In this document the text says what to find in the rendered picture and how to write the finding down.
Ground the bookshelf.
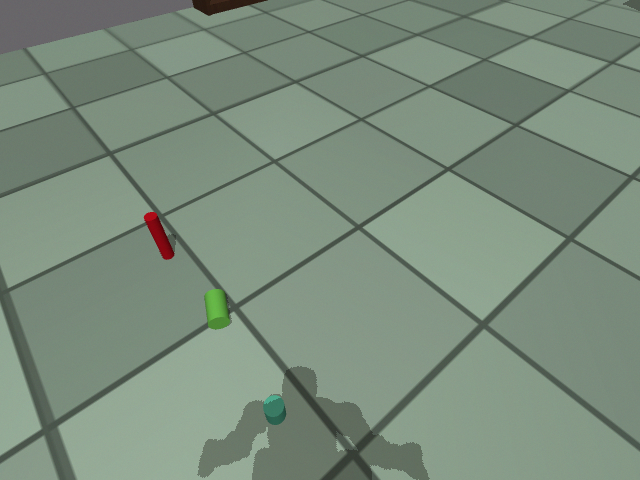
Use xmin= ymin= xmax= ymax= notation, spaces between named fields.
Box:
xmin=192 ymin=0 xmax=267 ymax=16

